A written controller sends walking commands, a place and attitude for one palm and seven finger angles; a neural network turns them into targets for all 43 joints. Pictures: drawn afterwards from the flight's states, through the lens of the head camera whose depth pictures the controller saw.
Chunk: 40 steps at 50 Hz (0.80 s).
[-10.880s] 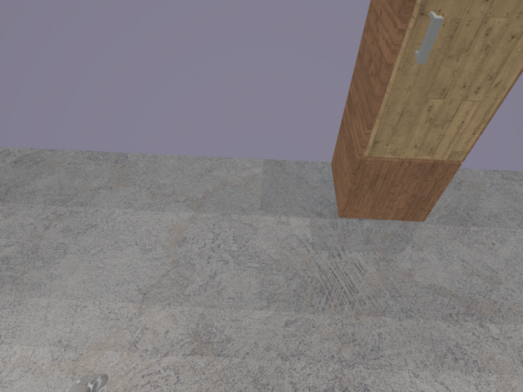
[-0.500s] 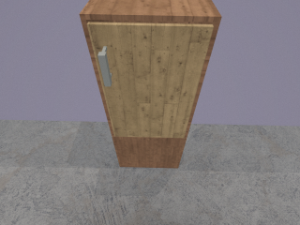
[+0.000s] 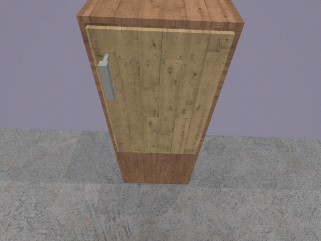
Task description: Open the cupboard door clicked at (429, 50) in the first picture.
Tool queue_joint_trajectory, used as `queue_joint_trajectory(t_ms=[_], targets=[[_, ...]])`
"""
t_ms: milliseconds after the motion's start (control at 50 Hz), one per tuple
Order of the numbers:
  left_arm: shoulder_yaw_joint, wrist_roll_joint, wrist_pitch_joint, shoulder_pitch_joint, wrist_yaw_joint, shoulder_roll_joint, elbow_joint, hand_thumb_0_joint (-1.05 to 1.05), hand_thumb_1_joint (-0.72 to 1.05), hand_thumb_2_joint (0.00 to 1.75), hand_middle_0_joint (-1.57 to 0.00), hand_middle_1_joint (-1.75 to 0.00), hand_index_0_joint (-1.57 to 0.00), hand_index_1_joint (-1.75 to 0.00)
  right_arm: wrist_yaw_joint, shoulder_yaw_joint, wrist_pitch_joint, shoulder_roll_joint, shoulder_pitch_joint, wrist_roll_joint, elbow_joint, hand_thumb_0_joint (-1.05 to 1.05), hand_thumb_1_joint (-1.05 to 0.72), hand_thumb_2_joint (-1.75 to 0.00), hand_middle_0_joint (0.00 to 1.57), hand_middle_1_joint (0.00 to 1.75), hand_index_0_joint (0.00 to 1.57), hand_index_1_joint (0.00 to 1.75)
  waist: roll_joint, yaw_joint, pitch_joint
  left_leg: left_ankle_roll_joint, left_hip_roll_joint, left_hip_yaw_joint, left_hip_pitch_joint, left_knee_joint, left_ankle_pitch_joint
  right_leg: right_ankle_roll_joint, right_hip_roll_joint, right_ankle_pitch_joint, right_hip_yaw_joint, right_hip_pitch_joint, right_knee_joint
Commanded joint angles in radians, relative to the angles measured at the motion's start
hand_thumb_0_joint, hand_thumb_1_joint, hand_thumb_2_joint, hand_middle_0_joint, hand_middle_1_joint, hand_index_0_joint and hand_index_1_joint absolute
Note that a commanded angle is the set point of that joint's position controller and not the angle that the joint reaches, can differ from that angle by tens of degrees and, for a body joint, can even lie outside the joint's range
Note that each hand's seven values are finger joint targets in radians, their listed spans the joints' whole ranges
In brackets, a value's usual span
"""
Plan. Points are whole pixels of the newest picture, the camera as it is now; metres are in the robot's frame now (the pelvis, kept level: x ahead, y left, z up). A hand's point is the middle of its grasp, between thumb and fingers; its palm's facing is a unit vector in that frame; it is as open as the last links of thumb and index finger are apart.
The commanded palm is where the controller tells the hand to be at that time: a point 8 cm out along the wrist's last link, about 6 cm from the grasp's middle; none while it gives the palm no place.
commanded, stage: look again from close up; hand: left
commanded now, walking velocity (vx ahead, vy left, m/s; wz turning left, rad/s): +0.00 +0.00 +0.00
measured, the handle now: (108, 77) +0.52 +0.19 +0.12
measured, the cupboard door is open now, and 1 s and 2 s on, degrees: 0 0 0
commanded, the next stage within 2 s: raise the hand with hooked fingers in 0.06 s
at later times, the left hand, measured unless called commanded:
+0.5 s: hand (93, 209) +0.19 +0.17 +0.01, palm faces +0.03 -1.00 -0.04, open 8.1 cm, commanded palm +0.13 +0.24 -0.02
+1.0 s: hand (70, 194) +0.21 +0.22 +0.03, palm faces +0.11 -0.99 -0.04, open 11.1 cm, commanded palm +0.16 +0.26 +0.04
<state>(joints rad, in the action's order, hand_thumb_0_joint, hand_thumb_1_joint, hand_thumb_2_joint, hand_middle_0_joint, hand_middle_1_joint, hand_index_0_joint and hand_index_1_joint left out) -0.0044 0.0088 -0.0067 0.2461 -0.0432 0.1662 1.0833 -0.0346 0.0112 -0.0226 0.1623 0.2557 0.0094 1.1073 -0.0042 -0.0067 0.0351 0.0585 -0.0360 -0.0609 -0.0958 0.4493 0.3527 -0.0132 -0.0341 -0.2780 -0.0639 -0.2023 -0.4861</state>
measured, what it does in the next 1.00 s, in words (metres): shifts its weight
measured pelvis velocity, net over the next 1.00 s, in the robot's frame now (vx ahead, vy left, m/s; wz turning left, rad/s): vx -0.05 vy -0.04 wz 0.02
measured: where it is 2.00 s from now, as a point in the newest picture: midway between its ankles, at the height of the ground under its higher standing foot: outside the picture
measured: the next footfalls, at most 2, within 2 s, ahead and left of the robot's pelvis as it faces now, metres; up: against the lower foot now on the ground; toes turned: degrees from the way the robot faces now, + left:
none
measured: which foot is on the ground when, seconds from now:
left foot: down 0.00-1.00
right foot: down 0.00-1.00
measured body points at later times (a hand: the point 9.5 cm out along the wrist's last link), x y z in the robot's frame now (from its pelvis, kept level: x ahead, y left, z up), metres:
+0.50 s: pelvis -0.03 -0.03 -0.04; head +0.01 -0.03 +0.41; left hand +0.18 +0.22 +0.01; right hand +0.18 -0.28 -0.10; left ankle -0.07 +0.08 -0.74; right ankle -0.01 -0.11 -0.74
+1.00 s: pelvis -0.05 -0.04 -0.03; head +0.00 -0.05 +0.41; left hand +0.19 +0.27 +0.04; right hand +0.09 -0.27 -0.13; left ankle -0.07 +0.08 -0.74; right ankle -0.01 -0.11 -0.74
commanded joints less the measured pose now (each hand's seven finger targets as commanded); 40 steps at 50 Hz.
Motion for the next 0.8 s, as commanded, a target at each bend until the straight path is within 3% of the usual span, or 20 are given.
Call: queue_joint_trajectory(t_ms=[0,120,140,160,180,200,220,240,260,300,340,360,420,460,540,600,620,700,720,780], targets=[[0.017,0.003,-0.012,0.054,-0.003,0.102,-0.041,0.00,0.90,0.90,-0.20,-0.30,-0.20,-0.30,-0.010,-0.014,-0.016,0.101,0.071,0.002,-0.014,0.00,-0.90,-0.90,0.20,0.30,0.20,0.30,0.012,0.005,-0.013,-0.008,0.144,0.100,-0.062,-0.066,-0.491,0.058,-0.085,0.382,0.071,0.091,0.004],[0.022,0.002,-0.010,0.044,-0.004,0.109,-0.054,0.00,0.90,0.90,-0.20,-0.30,-0.20,-0.30,-0.013,-0.016,-0.015,0.108,0.066,0.002,-0.016,0.00,-0.90,-0.90,0.20,0.30,0.20,0.30,-0.003,0.002,-0.026,-0.010,0.142,0.102,-0.057,-0.059,-0.499,0.061,-0.092,0.413,0.073,0.114,-0.001],[0.025,0.007,-0.023,0.131,-0.042,0.124,-0.003,0.00,0.90,0.90,-0.20,-0.30,-0.20,-0.30,-0.007,-0.030,-0.016,0.146,0.001,-0.012,-0.083,0.00,-0.90,-0.90,0.20,0.30,0.20,0.30,-0.030,-0.023,0.006,-0.041,0.160,0.082,-0.112,0.120,-0.704,0.030,-0.119,0.683,0.099,0.055,-0.012],[0.262,-0.148,-0.217,-0.667,-0.042,0.420,-1.621,0.00,0.88,0.89,-0.20,-0.32,-0.20,-0.32,-0.018,-0.068,-0.177,0.282,0.023,-0.057,-0.434,0.00,-0.90,-0.90,0.20,0.30,0.20,0.30,0.232,0.066,-0.510,-0.091,0.078,0.148,0.150,0.010,-0.944,0.063,-0.014,0.639,0.033,0.092,-0.095],[0.151,-0.062,-0.148,-0.134,-0.058,0.283,-1.287,0.00,0.85,0.88,-0.20,-0.33,-0.20,-0.33,-0.053,-0.023,-0.288,0.192,-0.014,-0.017,-0.370,0.00,-0.90,-0.90,0.20,0.30,0.20,0.30,0.428,0.028,-0.406,-0.121,0.153,0.176,0.342,-0.113,-1.191,0.069,0.039,0.135,-0.027,-0.083,-0.210],[0.158,-0.091,-0.102,-0.112,-0.106,0.221,-1.175,0.00,0.83,0.87,-0.21,-0.34,-0.21,-0.34,-0.057,-0.042,-0.302,0.185,-0.020,-0.017,-0.278,0.00,-0.90,-0.90,0.20,0.30,0.20,0.30,0.405,0.021,-0.288,-0.169,0.129,0.139,0.211,-0.101,-1.192,0.059,0.032,-0.040,-0.037,-0.147,-0.272],[-0.015,-0.117,-0.011,0.180,-0.088,-0.056,-0.976,0.00,0.81,0.86,-0.21,-0.36,-0.21,-0.36,-0.040,-0.051,-0.303,0.134,0.019,-0.047,-0.274,0.00,-0.90,-0.90,0.20,0.30,0.20,0.30,0.208,0.052,-0.150,-0.147,0.129,0.150,0.154,-0.115,-1.044,0.036,0.038,-0.097,-0.052,-0.229,-0.253],[0.017,-0.146,-0.049,0.025,-0.056,-0.007,-1.161,0.00,0.78,0.85,-0.21,-0.37,-0.21,-0.37,-0.014,-0.067,-0.312,0.173,-0.028,-0.037,-0.376,0.00,-0.90,-0.90,0.20,0.30,0.20,0.30,0.086,0.033,-0.052,-0.128,0.143,0.157,0.074,-0.043,-1.061,0.039,0.011,-0.009,-0.039,-0.234,-0.192],[0.109,-0.146,-0.095,0.059,-0.021,0.073,-1.174,0.00,0.76,0.84,-0.21,-0.39,-0.21,-0.39,-0.007,-0.097,-0.318,0.203,-0.019,-0.020,-0.404,0.00,-0.90,-0.90,0.20,0.30,0.20,0.30,0.011,0.021,-0.133,-0.121,0.137,0.147,0.040,0.035,-0.961,0.044,0.013,0.048,-0.037,-0.208,-0.131],[0.181,-0.154,-0.178,0.326,0.058,0.077,-1.031,0.00,0.71,0.82,-0.21,-0.42,-0.21,-0.42,0.006,-0.108,-0.311,0.207,-0.043,-0.008,-0.478,0.00,-0.90,-0.90,0.20,0.30,0.20,0.30,-0.079,-0.035,-0.175,-0.103,0.076,0.103,-0.164,0.156,-0.687,0.057,0.006,0.325,-0.013,-0.102,-0.090],[0.194,-0.205,-0.308,0.383,0.151,0.036,-0.926,0.00,0.67,0.80,-0.22,-0.45,-0.22,-0.45,0.017,-0.098,-0.286,0.206,-0.082,-0.015,-0.518,0.00,-0.90,-0.90,0.20,0.30,0.20,0.30,-0.279,-0.016,-0.069,-0.084,0.032,0.078,-0.409,0.218,-0.374,0.044,0.001,0.364,-0.004,-0.156,-0.147],[0.192,-0.230,-0.385,0.383,0.217,0.019,-0.926,0.00,0.64,0.79,-0.22,-0.47,-0.22,-0.47,0.023,-0.101,-0.281,0.214,-0.102,-0.017,-0.545,0.00,-0.90,-0.90,0.20,0.30,0.20,0.30,-0.340,-0.011,-0.072,-0.077,0.021,0.067,-0.480,0.249,-0.303,0.032,0.003,0.372,-0.008,-0.202,-0.196],[0.301,-0.306,-0.529,0.382,0.415,0.105,-0.915,0.00,0.57,0.76,-0.22,-0.51,-0.22,-0.51,0.036,-0.109,-0.272,0.243,-0.110,-0.033,-0.636,0.00,-0.90,-0.90,0.20,0.30,0.20,0.30,-0.173,-0.050,-0.230,-0.087,-0.010,0.036,-0.545,0.347,-0.233,0.047,-0.012,0.334,0.057,-0.215,-0.317],[0.364,-0.340,-0.521,0.275,0.455,0.177,-1.015,0.00,0.53,0.74,-0.23,-0.54,-0.23,-0.54,0.026,-0.100,-0.265,0.235,-0.149,-0.040,-0.713,0.00,-0.90,-0.90,0.20,0.30,0.20,0.30,-0.029,-0.065,-0.315,-0.073,-0.030,0.008,-0.584,0.376,-0.144,0.044,-0.010,0.163,0.102,-0.221,-0.317],[0.427,-0.366,-0.510,-0.079,0.399,0.267,-1.208,0.00,0.43,0.70,-0.23,-0.60,-0.23,-0.60,-0.004,-0.091,-0.246,0.200,-0.111,-0.045,-0.746,0.00,-0.90,-0.90,0.20,0.30,0.20,0.30,0.057,-0.009,-0.381,-0.045,-0.009,0.033,-0.614,0.432,-0.044,0.028,-0.006,-0.098,0.178,-0.268,-0.276],[0.346,-0.351,-0.575,-0.239,0.352,0.249,-1.396,0.00,0.36,0.67,-0.24,-0.64,-0.24,-0.64,-0.023,-0.074,-0.256,0.197,-0.063,-0.042,-0.722,0.00,-0.90,-0.90,0.20,0.30,0.20,0.30,0.102,0.047,-0.411,-0.028,0.019,0.062,-0.532,0.450,-0.075,0.033,0.009,-0.064,0.184,-0.282,-0.273],[0.327,-0.335,-0.581,-0.203,0.352,0.254,-1.399,0.00,0.34,0.66,-0.24,-0.66,-0.24,-0.66,-0.032,-0.071,-0.262,0.200,-0.047,-0.040,-0.706,0.00,-0.90,-0.90,0.20,0.30,0.20,0.30,0.137,0.045,-0.423,-0.025,0.025,0.058,-0.512,0.447,-0.083,0.037,0.007,-0.059,0.188,-0.273,-0.262],[0.273,-0.322,-0.523,-0.220,0.413,0.280,-1.241,0.00,0.25,0.62,-0.25,-0.72,-0.25,-0.72,-0.054,-0.041,-0.277,0.230,-0.051,-0.050,-0.660,0.00,-0.90,-0.90,0.20,0.30,0.20,0.30,0.092,0.091,-0.269,-0.015,0.036,0.087,-0.548,0.428,-0.054,0.035,0.018,-0.075,0.159,-0.295,-0.223],[0.293,-0.323,-0.488,-0.218,0.434,0.303,-1.180,0.00,0.22,0.61,-0.25,-0.74,-0.25,-0.74,-0.060,-0.039,-0.276,0.229,-0.053,-0.057,-0.653,0.00,-0.90,-0.90,0.20,0.30,0.20,0.30,0.060,0.088,-0.240,-0.017,0.035,0.086,-0.570,0.415,-0.037,0.027,0.010,-0.097,0.168,-0.277,-0.197],[0.377,-0.355,-0.342,-0.135,0.469,0.359,-1.015,0.00,0.15,0.58,-0.25,-0.78,-0.25,-0.78,-0.073,-0.029,-0.267,0.232,-0.085,-0.070,-0.678,0.00,-0.90,-0.90,0.20,0.30,0.20,0.30,-0.016,0.026,-0.222,-0.025,0.023,0.081,-0.624,0.367,0.007,0.007,-0.025,-0.208,0.208,-0.192,-0.116]])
